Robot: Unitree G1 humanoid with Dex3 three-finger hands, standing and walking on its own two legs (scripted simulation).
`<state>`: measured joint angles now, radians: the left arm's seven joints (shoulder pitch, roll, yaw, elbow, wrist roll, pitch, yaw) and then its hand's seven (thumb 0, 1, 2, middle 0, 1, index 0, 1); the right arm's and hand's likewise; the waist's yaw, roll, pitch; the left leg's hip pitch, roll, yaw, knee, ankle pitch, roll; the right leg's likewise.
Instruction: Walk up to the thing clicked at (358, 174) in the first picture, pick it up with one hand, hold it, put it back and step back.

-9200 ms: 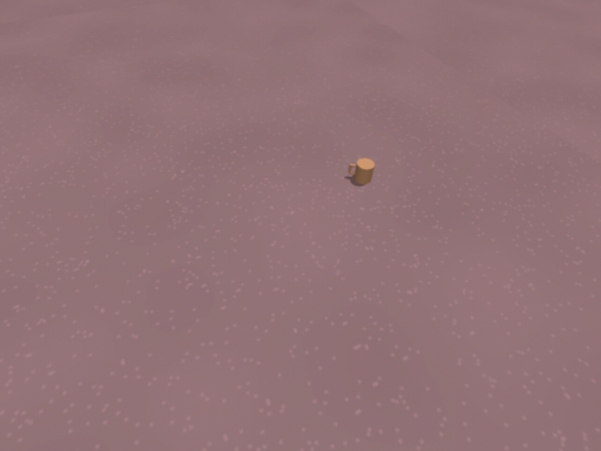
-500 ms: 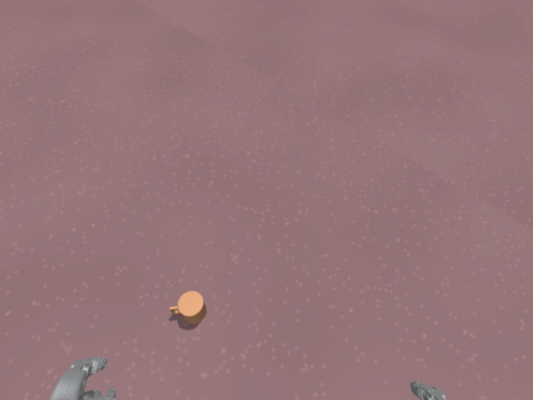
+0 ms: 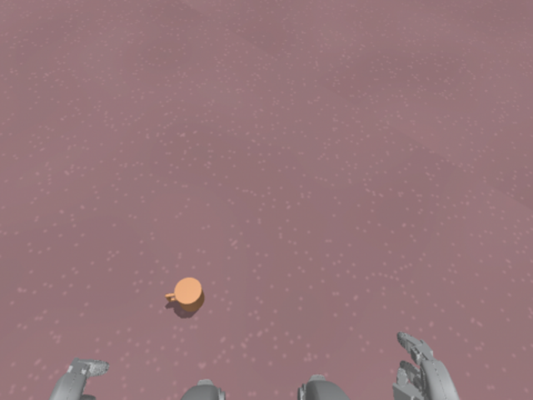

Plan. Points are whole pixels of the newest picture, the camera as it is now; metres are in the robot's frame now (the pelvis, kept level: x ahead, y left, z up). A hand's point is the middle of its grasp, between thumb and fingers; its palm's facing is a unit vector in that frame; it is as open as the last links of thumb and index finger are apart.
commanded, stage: rise first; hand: left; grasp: from above
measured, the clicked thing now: (184, 295) +0.47 +0.23 -0.66
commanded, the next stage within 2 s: none
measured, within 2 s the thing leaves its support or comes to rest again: neither
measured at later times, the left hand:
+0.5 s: hand (125, 379) +0.19 +0.26 -0.27, palm faces -0.39 -0.63 -0.67, open 14.0 cm
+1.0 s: hand (148, 327) +0.32 +0.27 -0.43, palm faces -0.49 -0.18 -0.85, open 13.9 cm
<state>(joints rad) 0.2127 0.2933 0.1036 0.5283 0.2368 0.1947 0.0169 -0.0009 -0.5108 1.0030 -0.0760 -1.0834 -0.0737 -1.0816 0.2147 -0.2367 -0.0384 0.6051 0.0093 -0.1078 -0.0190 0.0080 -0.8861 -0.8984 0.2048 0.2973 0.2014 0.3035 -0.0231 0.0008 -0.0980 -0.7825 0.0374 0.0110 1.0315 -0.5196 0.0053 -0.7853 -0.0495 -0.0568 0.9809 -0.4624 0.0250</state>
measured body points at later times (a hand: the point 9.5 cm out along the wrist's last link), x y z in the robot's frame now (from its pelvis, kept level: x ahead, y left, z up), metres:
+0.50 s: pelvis -0.04 -0.01 -0.13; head +0.12 +0.00 +0.29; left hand +0.21 +0.29 -0.23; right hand +0.16 -0.27 -0.23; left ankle -0.01 +0.11 -0.67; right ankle +0.00 -0.14 -0.67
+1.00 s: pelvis -0.10 -0.01 -0.29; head +0.13 +0.02 +0.10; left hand +0.34 +0.28 -0.38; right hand -0.02 -0.29 -0.42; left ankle -0.02 +0.11 -0.67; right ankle +0.00 -0.14 -0.67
